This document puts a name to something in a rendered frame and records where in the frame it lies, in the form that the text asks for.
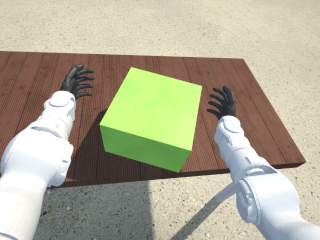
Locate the robot right upper arm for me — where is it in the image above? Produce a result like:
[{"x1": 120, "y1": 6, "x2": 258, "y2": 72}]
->
[{"x1": 235, "y1": 173, "x2": 320, "y2": 240}]

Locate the robot right hand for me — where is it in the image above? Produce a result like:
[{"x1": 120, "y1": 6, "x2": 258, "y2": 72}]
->
[{"x1": 207, "y1": 85, "x2": 236, "y2": 120}]

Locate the carton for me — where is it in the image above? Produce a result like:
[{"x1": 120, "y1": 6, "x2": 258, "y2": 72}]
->
[{"x1": 99, "y1": 67, "x2": 202, "y2": 173}]

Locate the robot left upper arm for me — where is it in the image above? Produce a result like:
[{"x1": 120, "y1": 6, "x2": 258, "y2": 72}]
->
[{"x1": 0, "y1": 128, "x2": 74, "y2": 240}]

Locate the table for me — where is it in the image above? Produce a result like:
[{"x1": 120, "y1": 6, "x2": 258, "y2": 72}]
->
[{"x1": 0, "y1": 51, "x2": 306, "y2": 202}]

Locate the robot left hand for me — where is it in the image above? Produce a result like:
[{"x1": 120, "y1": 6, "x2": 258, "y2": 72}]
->
[{"x1": 59, "y1": 63, "x2": 95, "y2": 100}]

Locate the robot left forearm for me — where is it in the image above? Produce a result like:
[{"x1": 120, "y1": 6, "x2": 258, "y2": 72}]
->
[{"x1": 0, "y1": 90, "x2": 76, "y2": 175}]

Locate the robot right forearm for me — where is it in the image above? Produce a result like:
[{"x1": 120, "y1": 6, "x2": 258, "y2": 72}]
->
[{"x1": 214, "y1": 115, "x2": 301, "y2": 213}]

